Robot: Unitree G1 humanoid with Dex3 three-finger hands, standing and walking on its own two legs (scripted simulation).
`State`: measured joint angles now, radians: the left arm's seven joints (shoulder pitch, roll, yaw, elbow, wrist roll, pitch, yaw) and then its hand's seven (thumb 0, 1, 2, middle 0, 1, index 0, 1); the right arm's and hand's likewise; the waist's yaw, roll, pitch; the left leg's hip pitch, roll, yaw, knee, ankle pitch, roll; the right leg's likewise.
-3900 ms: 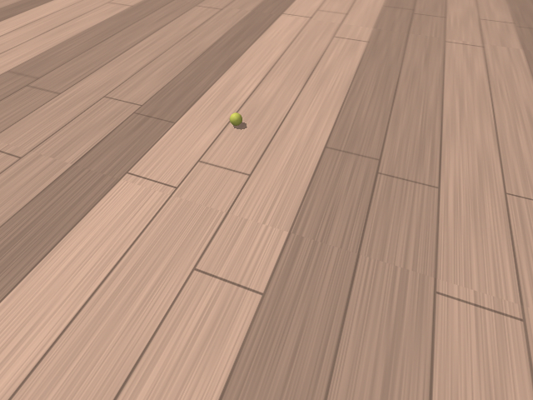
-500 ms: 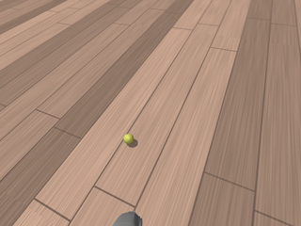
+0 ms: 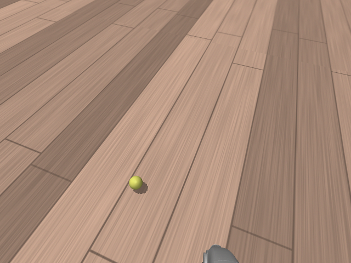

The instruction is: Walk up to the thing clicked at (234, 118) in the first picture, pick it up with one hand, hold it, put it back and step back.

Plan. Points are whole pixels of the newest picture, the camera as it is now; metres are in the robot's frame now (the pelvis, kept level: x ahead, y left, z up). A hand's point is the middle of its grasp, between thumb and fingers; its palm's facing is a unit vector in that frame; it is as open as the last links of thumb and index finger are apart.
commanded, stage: walk up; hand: left
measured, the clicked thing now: (135, 182) +0.64 +0.25 -0.73
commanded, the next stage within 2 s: stand in 1.98 s
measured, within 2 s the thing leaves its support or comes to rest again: neither
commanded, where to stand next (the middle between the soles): +0.29 +0.01 m, yaw +0 degrees
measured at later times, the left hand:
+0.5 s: hand (66, 244) +0.19 +0.30 -0.16, palm faces -0.01 -0.92 -0.40, open 7.4 cm
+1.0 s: hand (89, 205) +0.29 +0.27 -0.16, palm faces -0.05 -0.93 -0.36, open 7.4 cm
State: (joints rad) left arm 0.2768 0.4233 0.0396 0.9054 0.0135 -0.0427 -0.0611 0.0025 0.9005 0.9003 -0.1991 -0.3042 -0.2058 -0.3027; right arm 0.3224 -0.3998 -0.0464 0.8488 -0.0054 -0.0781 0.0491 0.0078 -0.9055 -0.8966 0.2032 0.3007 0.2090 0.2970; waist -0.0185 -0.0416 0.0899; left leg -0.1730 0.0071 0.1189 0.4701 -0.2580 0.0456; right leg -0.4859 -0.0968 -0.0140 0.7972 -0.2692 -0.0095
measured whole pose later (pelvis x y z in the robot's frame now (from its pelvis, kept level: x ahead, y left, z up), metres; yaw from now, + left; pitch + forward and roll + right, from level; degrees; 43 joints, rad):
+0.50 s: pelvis +0.15 +0.02 -0.02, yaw +1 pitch -3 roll -1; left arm 0.33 0.44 0.04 0.87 0.01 -0.04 -0.03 0.00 0.89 0.90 -0.20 -0.30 -0.21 -0.30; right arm 0.28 -0.43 -0.07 0.90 -0.02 -0.06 0.05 0.01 -0.91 -0.90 0.20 0.30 0.21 0.30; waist 0.03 0.01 0.06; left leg -0.39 0.05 0.04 0.62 -0.18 0.01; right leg -0.24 -0.08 -0.05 0.67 -0.39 0.00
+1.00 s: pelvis +0.21 +0.01 -0.01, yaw -1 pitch -2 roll +0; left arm 0.14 0.37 0.01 1.03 0.00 -0.01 -0.01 0.00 0.90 0.90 -0.20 -0.30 -0.21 -0.30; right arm 0.13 -0.37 0.01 1.02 0.01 -0.03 0.00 0.01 -0.91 -0.90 0.20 0.30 0.21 0.30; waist 0.01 0.01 0.09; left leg -0.29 0.05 0.06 0.60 -0.27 -0.01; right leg -0.29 -0.04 -0.03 0.62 -0.29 0.01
